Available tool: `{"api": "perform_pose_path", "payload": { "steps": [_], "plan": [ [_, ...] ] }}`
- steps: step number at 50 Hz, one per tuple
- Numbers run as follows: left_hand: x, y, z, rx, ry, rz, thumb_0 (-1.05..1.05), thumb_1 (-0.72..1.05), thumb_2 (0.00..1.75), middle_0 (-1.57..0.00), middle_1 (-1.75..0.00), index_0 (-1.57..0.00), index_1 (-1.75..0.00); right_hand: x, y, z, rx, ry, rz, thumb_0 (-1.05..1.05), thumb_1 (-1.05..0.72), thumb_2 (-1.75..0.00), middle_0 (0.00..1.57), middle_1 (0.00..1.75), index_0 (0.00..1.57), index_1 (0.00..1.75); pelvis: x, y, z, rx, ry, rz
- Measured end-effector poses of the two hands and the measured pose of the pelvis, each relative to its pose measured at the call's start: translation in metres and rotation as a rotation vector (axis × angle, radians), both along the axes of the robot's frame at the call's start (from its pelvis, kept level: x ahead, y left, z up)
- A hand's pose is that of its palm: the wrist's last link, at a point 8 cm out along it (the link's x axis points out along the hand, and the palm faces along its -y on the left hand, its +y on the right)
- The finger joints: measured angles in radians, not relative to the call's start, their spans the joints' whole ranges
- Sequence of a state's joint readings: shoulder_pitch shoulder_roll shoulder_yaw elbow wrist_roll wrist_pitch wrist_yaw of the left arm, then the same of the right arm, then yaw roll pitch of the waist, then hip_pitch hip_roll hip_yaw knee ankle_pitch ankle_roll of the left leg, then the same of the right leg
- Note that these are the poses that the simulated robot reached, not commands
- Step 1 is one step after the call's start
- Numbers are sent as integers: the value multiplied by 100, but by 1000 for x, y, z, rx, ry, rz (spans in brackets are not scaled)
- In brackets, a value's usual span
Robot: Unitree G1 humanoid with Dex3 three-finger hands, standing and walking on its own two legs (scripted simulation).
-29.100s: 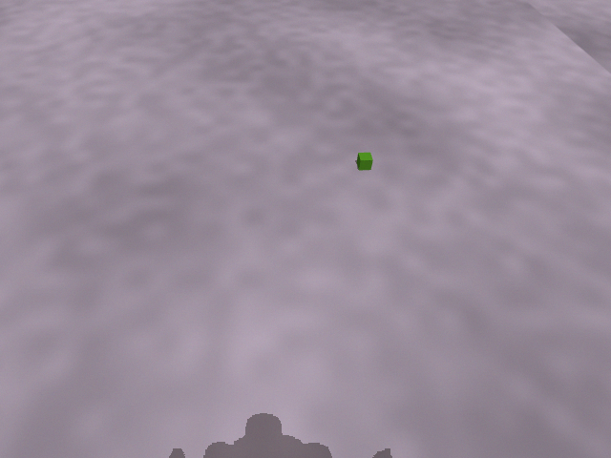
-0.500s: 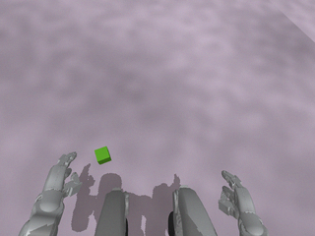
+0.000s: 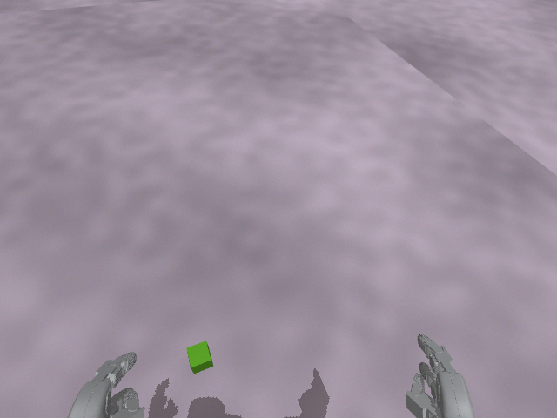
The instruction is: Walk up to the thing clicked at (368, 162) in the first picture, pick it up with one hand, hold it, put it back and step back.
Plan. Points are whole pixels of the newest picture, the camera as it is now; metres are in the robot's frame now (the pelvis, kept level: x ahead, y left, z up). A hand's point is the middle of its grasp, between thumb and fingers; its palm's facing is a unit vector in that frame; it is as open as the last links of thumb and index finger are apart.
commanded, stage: home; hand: left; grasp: from above
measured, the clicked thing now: (200, 357) +0.43 +0.22 -0.68
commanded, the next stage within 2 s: stand in 1.92 s
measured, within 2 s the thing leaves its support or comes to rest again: neither
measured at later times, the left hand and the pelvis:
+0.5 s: hand out of the picture +0.15 +0.18 -0.05, palm faces +0.05 -0.98 -0.20, open 7.4 cm; pelvis -0.01 +0.00 +0.00, yaw +0 degrees
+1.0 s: hand out of the picture +0.15 +0.18 -0.05, palm faces +0.04 -0.98 -0.20, open 7.4 cm; pelvis -0.01 +0.00 +0.00, yaw +0 degrees
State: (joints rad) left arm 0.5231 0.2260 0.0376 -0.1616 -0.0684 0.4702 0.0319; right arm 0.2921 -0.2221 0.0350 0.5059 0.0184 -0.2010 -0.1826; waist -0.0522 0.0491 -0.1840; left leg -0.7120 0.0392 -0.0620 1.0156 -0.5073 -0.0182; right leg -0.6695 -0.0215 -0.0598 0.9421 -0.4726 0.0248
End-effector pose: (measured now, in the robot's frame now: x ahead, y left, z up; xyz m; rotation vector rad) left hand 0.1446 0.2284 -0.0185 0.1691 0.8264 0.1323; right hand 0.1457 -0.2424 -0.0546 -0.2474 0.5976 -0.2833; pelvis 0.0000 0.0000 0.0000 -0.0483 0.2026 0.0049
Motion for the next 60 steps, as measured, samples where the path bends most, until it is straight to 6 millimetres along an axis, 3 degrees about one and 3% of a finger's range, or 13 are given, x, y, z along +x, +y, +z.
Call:
{"api": "perform_pose_path", "payload": {
  "steps": [9, 33, 60],
  "plan": [
    [-5, 1, -5, -11, 9, 8, 1, 90, 90, -20, -30, -20, -29, 16, 6, 7, -8, -40, 55, 1, -90, -90, 20, 30, 20, 30, -1, 0, 1, 2, -22, 7],
    [-13, -1, -2, -2, 0, -14, 1, 90, 90, -20, -30, -20, -29, -18, 1, -3, -3, 8, 22, 2, -90, -90, 20, 30, 20, 30, -15, 0, 1, 3, -44, -2],
    [-8, -4, -2, -5, 4, -13, 1, 90, 90, -20, -30, -20, -29, -6, 1, -2, -3, -10, 29, 2, -90, -90, 20, 30, 20, 30, -9, -3, 0, 4, -32, 0]
  ]
}}
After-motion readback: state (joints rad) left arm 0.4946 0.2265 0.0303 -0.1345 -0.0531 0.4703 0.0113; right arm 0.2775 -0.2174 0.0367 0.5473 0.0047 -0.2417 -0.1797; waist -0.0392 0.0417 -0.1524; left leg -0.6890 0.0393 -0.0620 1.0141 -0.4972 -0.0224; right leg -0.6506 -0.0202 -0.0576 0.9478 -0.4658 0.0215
